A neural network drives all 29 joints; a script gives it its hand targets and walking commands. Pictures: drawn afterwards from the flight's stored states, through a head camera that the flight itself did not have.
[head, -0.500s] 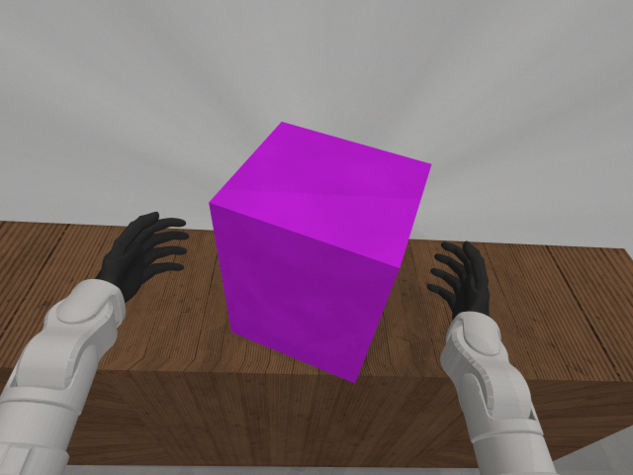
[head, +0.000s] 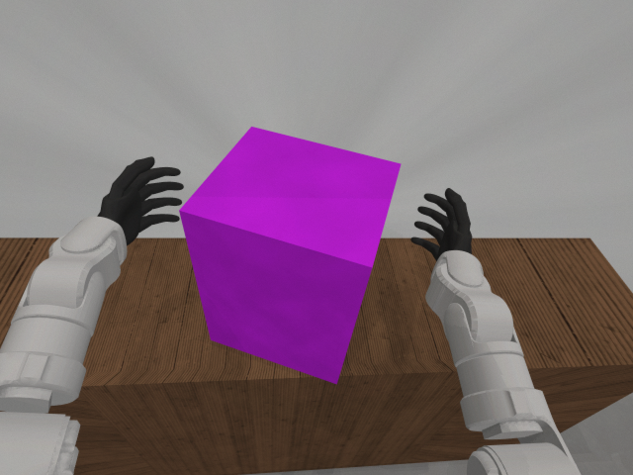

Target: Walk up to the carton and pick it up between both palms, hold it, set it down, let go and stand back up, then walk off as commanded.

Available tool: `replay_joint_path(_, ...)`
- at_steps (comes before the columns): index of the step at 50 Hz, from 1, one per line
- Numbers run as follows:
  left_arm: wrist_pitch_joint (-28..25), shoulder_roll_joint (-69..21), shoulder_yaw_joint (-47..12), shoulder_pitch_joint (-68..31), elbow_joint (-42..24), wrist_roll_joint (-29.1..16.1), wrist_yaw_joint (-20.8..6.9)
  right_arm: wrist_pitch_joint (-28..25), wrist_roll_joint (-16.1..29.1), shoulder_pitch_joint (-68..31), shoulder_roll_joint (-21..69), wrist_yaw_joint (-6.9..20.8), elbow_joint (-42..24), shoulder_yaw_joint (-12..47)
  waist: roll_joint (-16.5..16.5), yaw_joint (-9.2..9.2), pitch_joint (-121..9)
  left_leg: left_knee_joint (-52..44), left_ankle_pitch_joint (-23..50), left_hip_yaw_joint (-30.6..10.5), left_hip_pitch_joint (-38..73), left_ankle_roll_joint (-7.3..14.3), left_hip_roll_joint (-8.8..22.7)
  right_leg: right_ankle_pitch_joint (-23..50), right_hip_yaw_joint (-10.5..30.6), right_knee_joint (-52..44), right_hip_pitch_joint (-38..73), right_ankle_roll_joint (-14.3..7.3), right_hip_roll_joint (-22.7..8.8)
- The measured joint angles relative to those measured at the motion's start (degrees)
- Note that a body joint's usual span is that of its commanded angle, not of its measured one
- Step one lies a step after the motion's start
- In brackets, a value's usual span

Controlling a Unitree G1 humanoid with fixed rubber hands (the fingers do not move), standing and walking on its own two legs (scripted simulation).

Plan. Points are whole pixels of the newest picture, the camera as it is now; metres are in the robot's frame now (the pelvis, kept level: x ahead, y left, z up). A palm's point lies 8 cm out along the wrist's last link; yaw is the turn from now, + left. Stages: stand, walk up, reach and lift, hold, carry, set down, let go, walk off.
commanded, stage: reach and lift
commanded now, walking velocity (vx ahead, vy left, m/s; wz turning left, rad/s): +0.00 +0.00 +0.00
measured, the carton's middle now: (296, 261) +0.43 -0.03 +0.02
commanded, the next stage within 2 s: none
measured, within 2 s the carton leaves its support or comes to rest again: neither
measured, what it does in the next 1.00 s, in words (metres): stands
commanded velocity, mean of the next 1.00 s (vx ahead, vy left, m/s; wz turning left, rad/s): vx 0.00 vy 0.00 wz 0.00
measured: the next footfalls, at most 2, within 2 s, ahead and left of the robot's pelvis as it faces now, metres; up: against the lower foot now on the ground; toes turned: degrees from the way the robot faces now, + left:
none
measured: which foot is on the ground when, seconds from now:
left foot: down 0.00-1.00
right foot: down 0.00-1.00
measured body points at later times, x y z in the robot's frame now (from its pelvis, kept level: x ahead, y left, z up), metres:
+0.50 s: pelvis +0.00 +0.00 +0.00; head +0.00 +0.03 +0.45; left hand +0.48 +0.15 +0.19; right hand +0.39 -0.22 +0.17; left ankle +0.03 +0.13 -0.74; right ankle +0.00 -0.13 -0.74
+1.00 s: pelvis +0.01 +0.01 +0.00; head +0.03 +0.04 +0.45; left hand +0.49 +0.13 +0.11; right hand +0.39 -0.22 +0.09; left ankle +0.03 +0.13 -0.74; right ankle +0.00 -0.13 -0.74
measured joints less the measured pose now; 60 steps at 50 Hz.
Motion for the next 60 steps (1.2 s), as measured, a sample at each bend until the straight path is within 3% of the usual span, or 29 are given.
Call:
replay_joint_path(16, -0.27, -0.16, -2.53, -11.43, 13.59, 0.36, 0.78, -0.25, 0.0, -12.34, -1.03, 0.16, 12.8, -1.31, -0.01, -2.44, -1.44, -0.21, 0.0, 0.0, 0.0, -0.09, 0.0, 0.0, 0.0, -0.18, -0.02, -0.03, -0.01)
replay_joint_path(26, -4.41, -1.31, -4.36, -19.79, 28.02, 0.09, 1.05, -3.13, 0.19, -19.39, -1.11, 0.57, 24.44, -0.14, 0.0, -4.36, -3.31, -0.24, 0.05, 0.0, 0.0, -0.11, 0.0, 0.04, 0.01, -0.18, -0.04, -0.04, -0.01)
replay_joint_path(32, -9.93, -2.79, -5.5, -20.55, 36.75, 0.19, 1.31, -7.16, 0.24, -19.85, -1.13, 0.59, 30.65, 0.32, -0.01, -4.66, -3.32, -0.18, 0.12, 0.0, -0.19, -0.11, -0.01, 0.09, 0.01, -0.18, -0.2, -0.07, -0.01)
replay_joint_path(40, -16.58, -5.41, -5.77, -20.58, 41.04, 0.19, 2.2, -12.93, 0.25, -18.28, -1.08, 0.87, 35.19, 1.16, 0.02, -4.66, -4.25, 0.21, 0.12, 0.0, -2.61, -0.11, -0.01, 0.27, 0.01, -0.18, -2.43, -0.07, -0.01)
replay_joint_path(50, -20.96, -7.84, -5.82, -20.59, 44.09, 3.0, 3.13, -21.16, 0.25, -17.06, -0.82, 1.83, 41.81, 2.84, 0.27, -4.66, -5.61, 1.36, -0.16, 0.0, -7.49, -0.11, -0.02, 0.53, 0.02, -0.17, -6.77, -0.07, -0.01)
replay_joint_path(60, -24.7, -10.29, -5.25, -20.6, 45.49, 5.75, 3.96, -29.52, 0.25, -13.8, -0.48, 2.5, 44.01, 3.24, 1.21, -4.66, -7.45, 4.49, -1.49, 0.01, -13.85, 0.32, -0.03, 0.54, 0.04, 0.39, -11.92, 0.61, 0.01)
